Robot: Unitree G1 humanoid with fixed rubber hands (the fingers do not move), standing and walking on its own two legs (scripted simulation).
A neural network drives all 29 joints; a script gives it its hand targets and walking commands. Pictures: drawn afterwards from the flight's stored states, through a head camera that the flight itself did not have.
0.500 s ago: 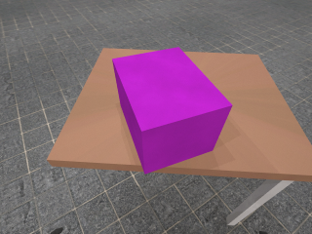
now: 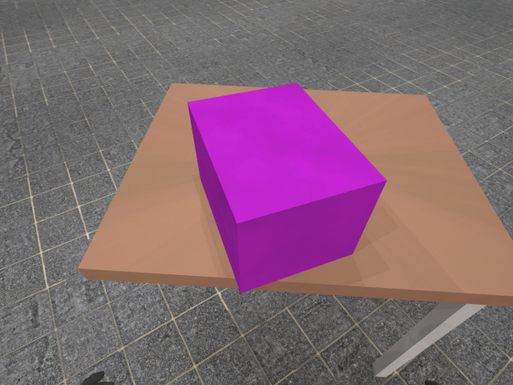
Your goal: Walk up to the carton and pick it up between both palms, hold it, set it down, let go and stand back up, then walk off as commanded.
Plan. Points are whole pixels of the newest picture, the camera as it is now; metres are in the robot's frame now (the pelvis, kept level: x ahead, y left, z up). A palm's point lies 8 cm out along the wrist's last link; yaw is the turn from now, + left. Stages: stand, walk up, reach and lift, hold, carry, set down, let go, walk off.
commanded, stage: walk up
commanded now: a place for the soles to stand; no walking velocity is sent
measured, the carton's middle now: (271, 179) +0.45 -0.02 +0.07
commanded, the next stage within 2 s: reach and lift in 0.04 s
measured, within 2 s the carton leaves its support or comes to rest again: neither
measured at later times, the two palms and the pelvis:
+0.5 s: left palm (120, 370) +0.17 +0.22 -0.06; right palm out of the picture +0.13 -0.32 -0.08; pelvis -0.01 -0.03 +0.00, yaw -1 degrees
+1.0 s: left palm out of the picture +0.14 +0.20 -0.01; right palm out of the picture +0.13 -0.31 -0.03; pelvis -0.04 -0.04 +0.00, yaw +0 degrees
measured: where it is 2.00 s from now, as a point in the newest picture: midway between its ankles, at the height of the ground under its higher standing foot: outside the picture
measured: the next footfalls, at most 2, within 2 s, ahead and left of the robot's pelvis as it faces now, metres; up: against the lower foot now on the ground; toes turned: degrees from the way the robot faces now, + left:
none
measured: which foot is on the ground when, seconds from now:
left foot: down 0.00-1.00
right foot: down 0.00-1.00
